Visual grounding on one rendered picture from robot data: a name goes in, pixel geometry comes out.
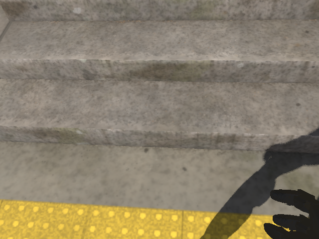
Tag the robot right hand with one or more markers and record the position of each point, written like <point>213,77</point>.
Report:
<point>300,226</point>

